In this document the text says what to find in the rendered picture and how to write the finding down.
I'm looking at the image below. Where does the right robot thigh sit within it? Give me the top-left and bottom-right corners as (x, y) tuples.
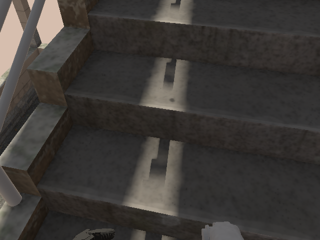
(201, 221), (244, 240)

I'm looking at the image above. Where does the left robot hand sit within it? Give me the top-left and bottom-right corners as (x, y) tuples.
(73, 228), (115, 240)

